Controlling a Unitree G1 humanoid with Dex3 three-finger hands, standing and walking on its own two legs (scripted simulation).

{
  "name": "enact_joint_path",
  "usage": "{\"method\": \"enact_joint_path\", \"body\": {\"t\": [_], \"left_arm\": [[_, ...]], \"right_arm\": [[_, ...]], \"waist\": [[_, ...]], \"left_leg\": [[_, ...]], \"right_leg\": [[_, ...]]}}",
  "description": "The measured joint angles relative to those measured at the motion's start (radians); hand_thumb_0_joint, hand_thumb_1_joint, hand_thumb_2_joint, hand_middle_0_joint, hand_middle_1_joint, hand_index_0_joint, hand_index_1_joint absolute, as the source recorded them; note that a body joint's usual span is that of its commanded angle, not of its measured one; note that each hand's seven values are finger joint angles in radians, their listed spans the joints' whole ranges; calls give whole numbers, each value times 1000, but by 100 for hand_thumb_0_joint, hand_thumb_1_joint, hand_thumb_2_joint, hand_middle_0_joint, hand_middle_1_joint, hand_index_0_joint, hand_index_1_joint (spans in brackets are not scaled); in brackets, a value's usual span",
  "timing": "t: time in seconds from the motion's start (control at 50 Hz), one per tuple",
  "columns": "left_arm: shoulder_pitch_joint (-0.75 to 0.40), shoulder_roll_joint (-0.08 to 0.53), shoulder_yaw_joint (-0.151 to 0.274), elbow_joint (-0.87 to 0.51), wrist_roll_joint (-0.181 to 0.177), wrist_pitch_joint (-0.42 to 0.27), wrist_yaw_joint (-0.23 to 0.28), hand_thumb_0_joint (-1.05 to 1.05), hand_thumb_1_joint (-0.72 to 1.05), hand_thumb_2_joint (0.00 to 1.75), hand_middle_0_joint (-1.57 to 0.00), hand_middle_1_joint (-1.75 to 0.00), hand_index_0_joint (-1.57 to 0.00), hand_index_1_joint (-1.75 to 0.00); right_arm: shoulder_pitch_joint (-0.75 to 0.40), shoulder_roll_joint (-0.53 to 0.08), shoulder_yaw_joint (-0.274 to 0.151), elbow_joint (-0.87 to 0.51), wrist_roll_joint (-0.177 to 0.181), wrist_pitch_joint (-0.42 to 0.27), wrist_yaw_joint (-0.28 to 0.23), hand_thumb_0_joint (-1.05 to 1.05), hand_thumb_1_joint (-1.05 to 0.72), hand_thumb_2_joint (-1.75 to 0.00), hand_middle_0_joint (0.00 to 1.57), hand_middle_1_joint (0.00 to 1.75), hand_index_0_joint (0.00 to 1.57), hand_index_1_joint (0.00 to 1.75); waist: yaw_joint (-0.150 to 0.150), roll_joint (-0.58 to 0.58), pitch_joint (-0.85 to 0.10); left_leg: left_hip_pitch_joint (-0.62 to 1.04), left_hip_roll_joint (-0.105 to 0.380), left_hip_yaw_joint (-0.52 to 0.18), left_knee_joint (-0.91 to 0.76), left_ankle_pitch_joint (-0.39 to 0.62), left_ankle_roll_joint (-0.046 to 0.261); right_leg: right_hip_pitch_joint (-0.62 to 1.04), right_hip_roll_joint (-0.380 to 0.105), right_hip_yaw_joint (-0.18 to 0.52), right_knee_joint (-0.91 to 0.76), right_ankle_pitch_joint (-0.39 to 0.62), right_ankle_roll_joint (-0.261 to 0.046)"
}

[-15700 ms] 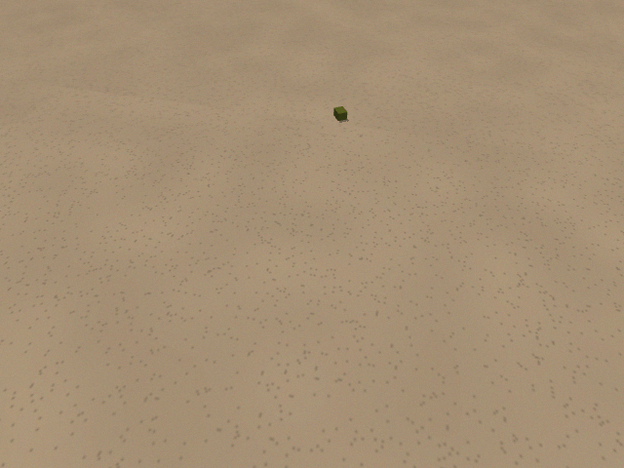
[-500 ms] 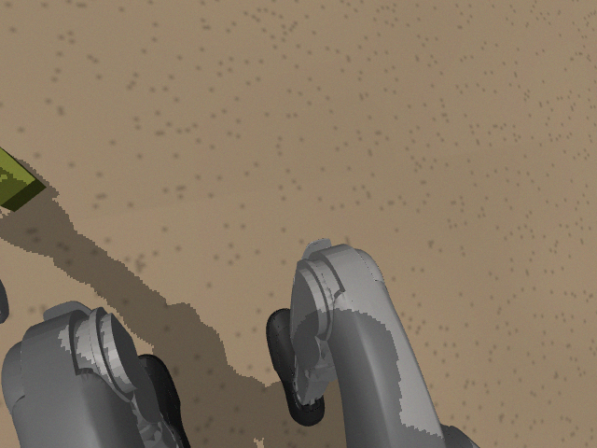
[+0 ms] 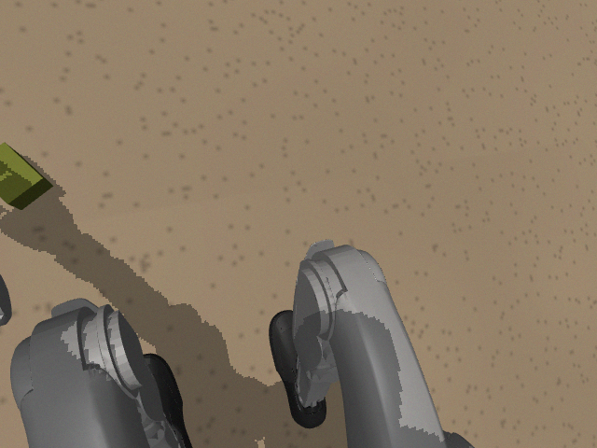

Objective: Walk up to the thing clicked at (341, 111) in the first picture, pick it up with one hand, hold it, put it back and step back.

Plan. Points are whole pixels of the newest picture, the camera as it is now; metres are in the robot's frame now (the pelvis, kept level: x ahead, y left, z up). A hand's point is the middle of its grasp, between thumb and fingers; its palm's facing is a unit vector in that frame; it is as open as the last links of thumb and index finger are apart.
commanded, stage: rise first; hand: left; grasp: from above
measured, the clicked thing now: (13, 177) +0.50 +0.31 -0.29
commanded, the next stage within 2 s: go down in 1.26 s
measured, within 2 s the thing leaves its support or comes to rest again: neither
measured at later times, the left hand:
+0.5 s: hand out of the picture +0.47 +0.34 -0.18, palm faces -0.26 -0.31 -0.92, open 12.9 cm
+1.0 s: hand out of the picture +0.47 +0.34 -0.18, palm faces -0.28 -0.29 -0.92, open 12.1 cm
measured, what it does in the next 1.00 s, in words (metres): stands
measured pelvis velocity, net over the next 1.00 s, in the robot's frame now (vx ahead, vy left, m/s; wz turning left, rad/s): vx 0.00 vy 0.00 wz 0.00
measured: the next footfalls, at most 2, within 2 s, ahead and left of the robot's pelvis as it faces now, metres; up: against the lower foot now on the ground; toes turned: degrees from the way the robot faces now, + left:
none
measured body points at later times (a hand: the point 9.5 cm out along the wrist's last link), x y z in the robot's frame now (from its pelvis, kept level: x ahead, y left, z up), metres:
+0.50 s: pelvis +0.00 +0.00 +0.00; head +0.26 +0.08 +0.35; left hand +0.49 +0.35 -0.13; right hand +0.02 -0.25 -0.08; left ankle +0.07 +0.12 -0.28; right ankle +0.10 -0.11 -0.28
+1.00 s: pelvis +0.00 +0.00 +0.00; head +0.27 +0.08 +0.35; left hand +0.48 +0.35 -0.13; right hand +0.02 -0.26 -0.08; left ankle +0.07 +0.12 -0.28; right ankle +0.10 -0.11 -0.28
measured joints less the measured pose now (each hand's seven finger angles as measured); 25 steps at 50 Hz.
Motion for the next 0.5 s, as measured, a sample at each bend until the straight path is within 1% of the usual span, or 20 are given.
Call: {"method": "enact_joint_path", "body": {"t": [0.08, 0.14, 0.2, 0.22, 0.3, 0.34, 0.42, 0.5], "left_arm": [[-3, -2, 5, 19, -12, 13, -12, 0, -46, 93, -19, -101, -19, -101], [-5, 4, 3, 47, -12, 17, -21, 0, -45, 93, -20, -101, -19, -101], [-6, 20, 18, 76, -11, 9, -25, 0, -44, 92, -20, -101, -20, -100], [-7, 24, 18, 82, -12, 7, -26, 0, -44, 92, -20, -100, -20, -100], [-21, 37, 11, 95, -4, -12, -17, 0, -42, 90, -22, -99, -22, -98], [-30, 42, 1, 93, -4, -20, -11, 0, -41, 89, -23, -98, -23, -98], [-35, 35, -1, 63, 1, -25, 10, 0, -38, 86, -25, -97, -25, -96], [-13, 14, 21, 16, 0, -11, 23, 0, -35, 84, -27, -95, -28, -93]], "right_arm": [[-8, -3, 0, -12, 6, 7, 0, 0, -92, -91, 20, 30, 20, 30], [-16, -6, 4, -17, 7, 6, -4, 0, -92, -91, 20, 30, 20, 30], [-21, -10, 10, -19, 5, 0, -9, 0, -92, -91, 20, 30, 20, 30], [-21, -10, 11, -19, 4, -2, -11, 0, -92, -91, 20, 30, 20, 30], [-21, -10, 20, -16, -3, -11, -15, 0, -92, -91, 20, 30, 20, 30], [-20, -10, 24, -14, -7, -15, -15, 0, -92, -91, 20, 30, 20, 30], [-16, -7, 23, -12, -12, -20, -12, 0, -92, -91, 20, 30, 20, 30], [-8, -4, 13, -15, -8, -11, -5, 0, -92, -91, 20, 30, 20, 30]], "waist": [[-2, 15, -5], [-6, 21, -3], [-12, 22, 2], [-13, 20, 5], [-14, 3, 20], [-15, -6, 27], [-14, -17, 32], [-12, -6, 16]], "left_leg": [[0, 2, -2, -1, 1, 2], [0, 3, -1, -2, 5, 3], [-2, 3, -1, -1, 10, 3], [-2, 2, -1, -1, 12, 3], [0, 2, -3, 2, 16, -1], [0, 1, -6, 4, 18, -2], [-2, 1, -10, 6, 16, -3], [-5, 1, -11, 5, 9, -1]], "right_leg": [[-1, 2, -2, -3, 3, 1], [-1, 4, 0, -4, 8, 2], [-4, 3, 0, -3, 13, 2], [-4, 3, -1, -2, 15, 1], [-4, 2, -2, 2, 19, -2], [-4, 2, -4, 3, 21, -3], [-3, 4, -7, 2, 21, -3], [-3, 6, -8, -3, 15, 1]]}}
